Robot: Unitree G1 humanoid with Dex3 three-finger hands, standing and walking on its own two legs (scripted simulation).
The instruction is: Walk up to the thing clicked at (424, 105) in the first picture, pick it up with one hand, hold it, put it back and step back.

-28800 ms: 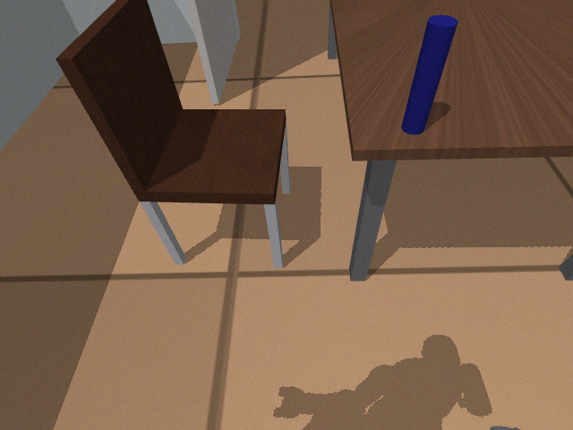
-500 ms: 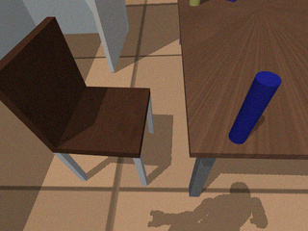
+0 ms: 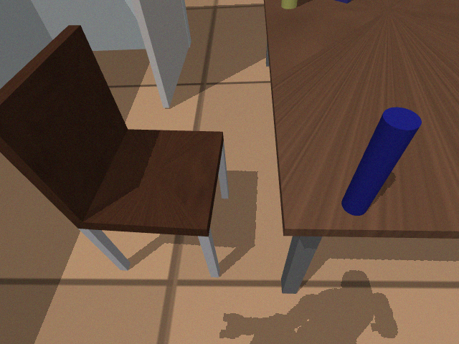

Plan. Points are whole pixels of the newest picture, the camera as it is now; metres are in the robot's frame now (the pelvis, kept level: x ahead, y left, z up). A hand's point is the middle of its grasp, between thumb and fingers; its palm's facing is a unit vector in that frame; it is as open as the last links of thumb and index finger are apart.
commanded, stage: stand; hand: right
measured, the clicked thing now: (373, 169) +0.37 -0.21 +0.09
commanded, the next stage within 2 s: step back in 0.08 s
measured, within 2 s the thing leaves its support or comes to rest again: neither
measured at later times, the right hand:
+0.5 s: hand out of the picture -0.03 -0.23 -0.16, palm faces -0.04 +0.90 -0.43, open 7.4 cm
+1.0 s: hand out of the picture -0.09 -0.25 -0.17, palm faces +0.03 +0.93 -0.38, open 7.4 cm
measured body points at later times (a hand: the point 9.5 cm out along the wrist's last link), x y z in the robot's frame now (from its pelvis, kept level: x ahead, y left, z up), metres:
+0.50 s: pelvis -0.08 +0.05 -0.02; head -0.01 +0.08 +0.42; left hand +0.07 +0.37 -0.16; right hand -0.02 -0.28 -0.13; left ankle -0.08 +0.16 -0.75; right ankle -0.05 -0.10 -0.69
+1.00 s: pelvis -0.18 +0.03 -0.02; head -0.11 +0.01 +0.43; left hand -0.05 +0.33 -0.12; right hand -0.09 -0.29 -0.15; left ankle -0.20 +0.18 -0.68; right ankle -0.17 -0.08 -0.75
